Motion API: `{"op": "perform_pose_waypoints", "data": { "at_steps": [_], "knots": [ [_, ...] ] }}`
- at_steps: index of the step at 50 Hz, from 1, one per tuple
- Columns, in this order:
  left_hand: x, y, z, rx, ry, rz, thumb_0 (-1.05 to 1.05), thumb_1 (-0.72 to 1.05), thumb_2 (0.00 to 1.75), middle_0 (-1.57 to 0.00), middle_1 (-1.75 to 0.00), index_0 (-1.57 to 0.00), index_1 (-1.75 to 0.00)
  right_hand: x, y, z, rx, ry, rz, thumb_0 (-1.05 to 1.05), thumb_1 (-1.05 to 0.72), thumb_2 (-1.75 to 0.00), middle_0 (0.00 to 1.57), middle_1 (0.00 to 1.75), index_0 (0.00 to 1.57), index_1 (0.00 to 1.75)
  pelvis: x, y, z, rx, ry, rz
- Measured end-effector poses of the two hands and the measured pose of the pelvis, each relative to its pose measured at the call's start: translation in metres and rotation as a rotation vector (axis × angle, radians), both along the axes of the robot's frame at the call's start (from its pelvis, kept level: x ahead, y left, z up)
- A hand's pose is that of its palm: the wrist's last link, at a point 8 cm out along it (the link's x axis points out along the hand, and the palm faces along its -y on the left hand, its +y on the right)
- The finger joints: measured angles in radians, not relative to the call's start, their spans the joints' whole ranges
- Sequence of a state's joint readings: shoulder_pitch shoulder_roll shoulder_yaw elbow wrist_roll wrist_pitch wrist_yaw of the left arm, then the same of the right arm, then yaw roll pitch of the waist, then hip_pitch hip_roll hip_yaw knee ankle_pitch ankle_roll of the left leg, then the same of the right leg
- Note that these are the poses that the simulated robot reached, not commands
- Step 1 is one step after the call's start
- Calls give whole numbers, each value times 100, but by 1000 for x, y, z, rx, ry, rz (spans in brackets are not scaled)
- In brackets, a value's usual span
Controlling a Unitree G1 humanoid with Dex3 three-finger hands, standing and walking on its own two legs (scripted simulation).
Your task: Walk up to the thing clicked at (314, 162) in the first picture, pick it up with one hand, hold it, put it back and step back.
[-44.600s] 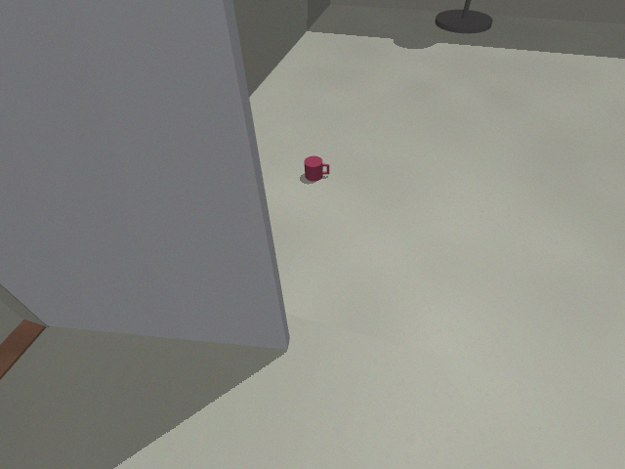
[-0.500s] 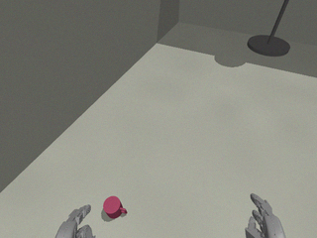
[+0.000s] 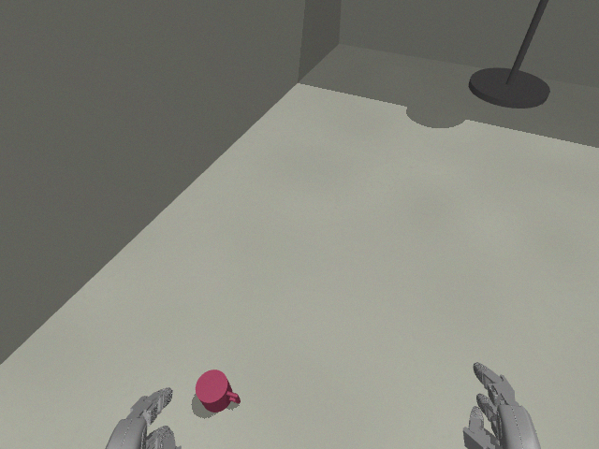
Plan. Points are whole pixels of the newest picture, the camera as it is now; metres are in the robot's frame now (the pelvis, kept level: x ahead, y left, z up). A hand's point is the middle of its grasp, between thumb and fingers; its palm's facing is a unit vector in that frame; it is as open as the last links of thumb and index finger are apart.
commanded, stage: home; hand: left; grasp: from above
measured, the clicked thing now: (219, 392) +0.44 +0.27 -0.67
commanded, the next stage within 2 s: stand in 0.68 s
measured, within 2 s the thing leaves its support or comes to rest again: neither
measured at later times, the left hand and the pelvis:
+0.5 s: hand out of the picture +0.16 +0.18 -0.05, palm faces +0.04 -0.98 -0.20, open 7.4 cm; pelvis +0.00 +0.00 +0.00, yaw +0 degrees
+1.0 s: hand out of the picture +0.14 +0.23 -0.10, palm faces +0.02 -0.94 -0.34, open 7.3 cm; pelvis +0.00 +0.00 +0.02, yaw +0 degrees
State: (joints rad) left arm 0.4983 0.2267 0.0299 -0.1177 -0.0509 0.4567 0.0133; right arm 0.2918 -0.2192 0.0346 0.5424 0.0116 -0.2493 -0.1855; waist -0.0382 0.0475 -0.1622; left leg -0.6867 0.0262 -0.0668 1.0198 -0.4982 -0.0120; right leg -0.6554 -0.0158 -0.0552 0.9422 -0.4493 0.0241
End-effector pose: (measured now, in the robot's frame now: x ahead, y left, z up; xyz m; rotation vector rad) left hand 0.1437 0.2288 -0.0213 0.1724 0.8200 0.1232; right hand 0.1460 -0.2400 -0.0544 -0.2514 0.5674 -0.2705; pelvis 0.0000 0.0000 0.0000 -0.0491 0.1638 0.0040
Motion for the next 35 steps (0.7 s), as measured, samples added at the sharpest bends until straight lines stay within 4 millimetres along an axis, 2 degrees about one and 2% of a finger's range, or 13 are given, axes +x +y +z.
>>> {"op": "perform_pose_waypoints", "data": {
  "at_steps": [35],
  "knots": [
    [5, -1, 0, 3, 2, -2, 1, 91, 90, -20, -30, -20, -30, 5, -4, -1, 1, 7, -9, 1, -90, -90, 21, 30, 20, 30, 5, -2, -1, 2, 10, -4]
  ]
}}
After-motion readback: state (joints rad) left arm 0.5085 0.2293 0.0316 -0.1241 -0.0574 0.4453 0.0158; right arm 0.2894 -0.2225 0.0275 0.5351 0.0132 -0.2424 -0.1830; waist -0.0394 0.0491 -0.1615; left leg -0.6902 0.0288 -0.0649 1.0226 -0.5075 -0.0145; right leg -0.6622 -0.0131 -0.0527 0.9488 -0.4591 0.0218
